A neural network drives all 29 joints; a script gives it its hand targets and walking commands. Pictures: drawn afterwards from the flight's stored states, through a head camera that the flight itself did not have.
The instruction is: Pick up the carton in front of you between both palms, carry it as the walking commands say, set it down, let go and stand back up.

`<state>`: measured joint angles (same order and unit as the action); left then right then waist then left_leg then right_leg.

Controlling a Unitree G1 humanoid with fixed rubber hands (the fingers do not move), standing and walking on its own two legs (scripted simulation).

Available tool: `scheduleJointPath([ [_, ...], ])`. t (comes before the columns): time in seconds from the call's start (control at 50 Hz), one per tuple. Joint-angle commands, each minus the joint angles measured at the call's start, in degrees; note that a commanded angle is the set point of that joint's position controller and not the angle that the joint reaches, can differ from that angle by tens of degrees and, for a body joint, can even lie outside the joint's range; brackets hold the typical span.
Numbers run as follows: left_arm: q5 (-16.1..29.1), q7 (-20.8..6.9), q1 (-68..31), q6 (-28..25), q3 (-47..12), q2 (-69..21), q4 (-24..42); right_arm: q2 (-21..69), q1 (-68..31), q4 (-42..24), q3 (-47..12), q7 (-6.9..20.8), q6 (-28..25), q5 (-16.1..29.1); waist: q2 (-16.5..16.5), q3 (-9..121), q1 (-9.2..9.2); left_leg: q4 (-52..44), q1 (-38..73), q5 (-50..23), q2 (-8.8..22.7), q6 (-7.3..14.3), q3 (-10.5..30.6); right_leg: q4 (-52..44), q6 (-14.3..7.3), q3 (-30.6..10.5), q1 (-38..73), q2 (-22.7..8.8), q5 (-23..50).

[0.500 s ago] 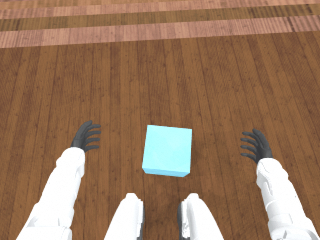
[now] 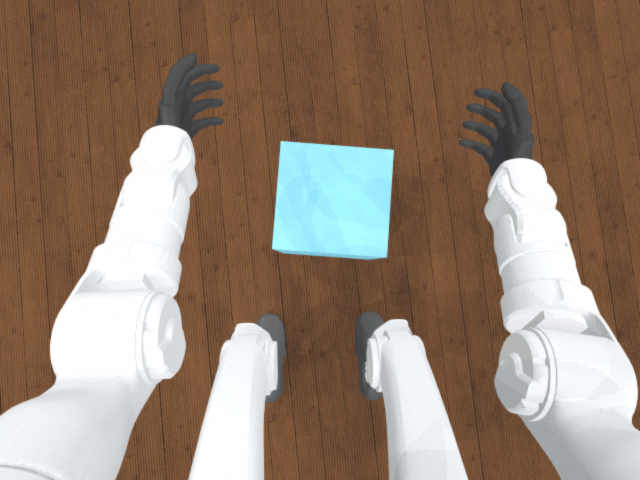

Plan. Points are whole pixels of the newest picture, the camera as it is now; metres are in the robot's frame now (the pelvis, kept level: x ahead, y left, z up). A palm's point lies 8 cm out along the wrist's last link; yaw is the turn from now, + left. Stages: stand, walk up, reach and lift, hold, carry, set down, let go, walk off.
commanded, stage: reach and lift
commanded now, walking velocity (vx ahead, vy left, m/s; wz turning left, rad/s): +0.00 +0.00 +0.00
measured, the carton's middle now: (330, 208) +0.47 -0.03 -0.50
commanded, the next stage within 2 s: none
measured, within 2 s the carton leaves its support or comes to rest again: leaves its support in 1.60 s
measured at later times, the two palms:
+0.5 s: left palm (224, 188) +0.48 +0.17 -0.35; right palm (442, 201) +0.45 -0.22 -0.34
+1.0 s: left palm (237, 190) +0.50 +0.16 -0.43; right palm (425, 208) +0.45 -0.21 -0.43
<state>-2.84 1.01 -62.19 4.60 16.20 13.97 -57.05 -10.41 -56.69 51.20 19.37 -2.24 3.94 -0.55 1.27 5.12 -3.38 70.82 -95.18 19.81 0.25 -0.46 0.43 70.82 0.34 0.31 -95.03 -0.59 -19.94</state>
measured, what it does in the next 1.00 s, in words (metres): lowers itself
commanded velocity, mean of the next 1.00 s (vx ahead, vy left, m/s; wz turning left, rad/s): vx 0.00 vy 0.00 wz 0.00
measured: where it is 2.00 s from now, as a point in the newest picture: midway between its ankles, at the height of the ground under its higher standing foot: (320, 372)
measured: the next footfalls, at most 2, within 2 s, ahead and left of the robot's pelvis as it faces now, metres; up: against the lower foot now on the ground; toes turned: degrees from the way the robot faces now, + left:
none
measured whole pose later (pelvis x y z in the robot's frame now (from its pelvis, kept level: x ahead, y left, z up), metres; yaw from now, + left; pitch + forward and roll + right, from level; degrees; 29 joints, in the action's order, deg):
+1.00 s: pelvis -0.03 +0.00 -0.25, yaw -1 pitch +39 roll -1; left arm 16.8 6.5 -75.9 -1.7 -1.9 22.0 -66.4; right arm -19.0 -70.7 61.8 -0.5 -7.5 -2.3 19.6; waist 0.5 -14.5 -3.1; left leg 124.3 -132.9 30.8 0.4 -0.4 0.9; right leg 123.8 1.1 -0.3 -132.8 0.4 -30.4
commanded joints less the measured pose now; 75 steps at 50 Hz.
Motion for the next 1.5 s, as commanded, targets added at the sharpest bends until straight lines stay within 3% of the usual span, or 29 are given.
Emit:
scheduleJointPath([
  [0.0, -0.5, 0.8, -6.7, -2.4, 0.8, 4.1, 4.5, -4.5, -7.0, -4.1, 1.1, 0.3, -2.7, -0.5, 0.3, 47.3, -0.09, 1.7, 20.1, -9.8, -4.6, -1.0, -0.6, 0.5, 2.5, 1.1, 19.1, 3.8, 12.7],
  [0.08, 1.6, 2.1, -4.8, -3.9, -1.5, 3.8, 5.6, -5.1, -4.9, -3.5, 0.3, -0.2, -4.3, 1.0, 0.4, 49.1, -0.41, 9.5, 13.6, -13.5, -4.5, -1.3, -0.2, 8.5, 2.7, 1.2, 11.8, 4.0, 15.8],
  [0.2, 7.5, 4.2, -5.4, -4.9, -7.5, 5.5, 12.2, -9.5, -4.9, -6.8, -4.4, -1.8, -5.9, 7.0, 3.4, 62.0, -0.82, 21.7, 18.5, -22.2, -3.9, -1.9, 0.3, 19.4, 2.8, 2.1, 5.7, 3.7, 20.7],
  [0.32, 11.5, 5.9, -9.6, -3.6, -10.6, 8.2, 15.7, -12.7, -9.6, -9.3, -8.2, -3.2, -4.9, 12.1, 3.3, 64.6, -0.46, 29.8, 16.4, -16.1, -3.8, -2.1, -0.5, 27.4, 2.5, 3.3, 1.9, 3.5, 15.0],
  [0.44, 13.0, 6.2, -15.7, -2.3, -11.4, 9.6, 8.9, -13.3, -16.2, -3.2, -9.4, -4.1, -3.5, 13.5, 2.0, 53.1, -0.6, 33.7, 5.1, -0.5, -2.7, -1.6, -0.8, 31.6, 2.1, 2.7, -3.0, 2.2, 2.1],
  [0.54, 13.9, 5.9, -21.6, -3.1, -11.9, 11.1, 1.4, -13.9, -22.8, 3.9, -10.9, -4.5, -4.2, 14.2, 1.0, 44.5, -0.04, 37.1, -2.0, 5.2, -1.6, -1.1, -0.4, 35.2, 2.0, 1.3, -5.3, 1.2, -3.0],
  [0.64, 16.1, 5.9, -26.8, -4.7, -14.0, 12.8, -2.6, -15.3, -28.3, 8.0, -12.8, -5.1, -5.5, 15.7, 0.7, 43.4, -0.06, 41.0, -3.1, 3.8, -1.1, -1.1, -0.2, 39.1, 1.9, 0.7, -4.8, 0.8, -1.5],
  [0.72, 18.7, 6.3, -28.8, -5.8, -16.3, 13.4, -1.8, -16.4, -30.3, 7.1, -14.3, -5.8, -6.4, 17.4, 0.9, 49.0, -0.47, 43.9, -0.1, -0.3, -1.0, -1.2, -0.5, 41.7, 1.6, 0.7, -1.6, 0.8, 2.9],
  [0.78, 20.8, 6.1, -25.9, -6.5, -18.8, 10.9, -4.0, -11.7, -26.8, 8.4, -18.5, -5.5, -6.8, 20.7, 0.1, 50.1, 0.15, 45.1, -0.6, -3.4, -1.4, -0.8, -0.9, 43.0, 1.8, 0.5, 0.1, 1.2, 6.9],
  [0.88, 20.5, 5.5, -22.0, -7.4, -18.6, 9.2, -3.1, -8.7, -23.3, 5.5, -19.8, -5.3, -7.3, 21.1, 0.0, 50.0, 0.63, 45.3, -1.8, -6.0, -2.1, -0.4, -1.2, 43.2, 2.1, 0.4, 0.2, 2.2, 9.8],
  [1.1, 17.4, 6.2, -24.9, -7.9, -15.8, 9.5, -6.7, -9.1, -25.8, 7.9, -17.3, -5.8, -7.7, 17.8, -0.3, 38.7, 0.87, 43.1, -6.6, -0.6, -2.2, 0.0, 0.1, 41.5, 2.3, 0.1, -7.9, 2.2, 2.9],
  [1.28, 16.8, 7.3, -28.6, -9.3, -19.4, -0.1, -7.8, 0.2, -29.4, 12.0, -20.2, -6.1, -9.0, 17.7, 1.3, 39.1, 0.98, 41.6, -3.2, -1.4, -3.6, 0.4, 0.6, 40.7, 2.2, 0.6, -8.1, 3.9, 2.0],
  [1.34, 17.3, 5.6, -34.1, -9.7, -23.6, -11.6, -7.1, 10.5, -35.5, 11.5, -24.0, -4.5, -9.6, 18.3, 0.9, 39.0, 1.44, 41.4, -3.3, -2.6, -4.5, 0.6, 0.8, 40.9, 1.7, 0.9, -8.5, 4.8, 2.7],
  [1.38, 17.3, 3.3, -40.9, -9.1, -27.3, -23.4, -6.7, 22.2, -41.8, 10.7, -26.3, -2.2, -9.2, 17.9, 1.0, 39.2, 1.5, 41.7, -3.7, -2.4, -5.2, 0.3, 0.7, 41.5, 1.3, 1.0, -8.6, 5.8, 2.6],
  [1.48, 15.9, -1.2, -46.9, -7.2, -27.7, -41.1, -4.5, 37.9, -51.7, 5.5, -27.6, 2.4, -6.4, 15.8, 1.3, 42.6, 1.1, 43.7, -4.0, -1.2, -7.1, 0.2, -1.6, 42.7, 0.8, 1.8, -5.7, 7.1, 2.1],
])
